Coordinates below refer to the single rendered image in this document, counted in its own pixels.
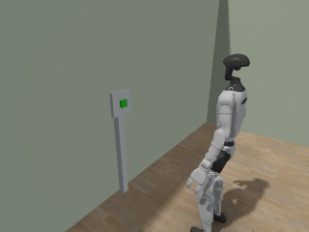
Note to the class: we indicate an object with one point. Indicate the button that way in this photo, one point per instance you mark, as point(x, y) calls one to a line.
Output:
point(123, 103)

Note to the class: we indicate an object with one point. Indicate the left robot hand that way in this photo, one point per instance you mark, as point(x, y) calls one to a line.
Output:
point(199, 176)

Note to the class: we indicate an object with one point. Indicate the left robot forearm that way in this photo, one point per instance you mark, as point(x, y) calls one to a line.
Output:
point(217, 145)

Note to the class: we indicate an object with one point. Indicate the panel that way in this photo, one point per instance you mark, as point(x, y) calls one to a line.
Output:
point(117, 113)

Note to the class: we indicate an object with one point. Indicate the left robot shin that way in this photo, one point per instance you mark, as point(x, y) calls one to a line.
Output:
point(206, 212)

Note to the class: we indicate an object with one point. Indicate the robot left upper arm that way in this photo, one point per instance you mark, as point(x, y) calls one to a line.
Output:
point(226, 102)

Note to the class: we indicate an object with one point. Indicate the robot right foot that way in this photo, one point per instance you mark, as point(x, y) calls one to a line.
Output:
point(221, 217)

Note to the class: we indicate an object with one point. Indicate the robot right upper arm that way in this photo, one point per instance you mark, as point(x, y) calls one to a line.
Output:
point(244, 113)

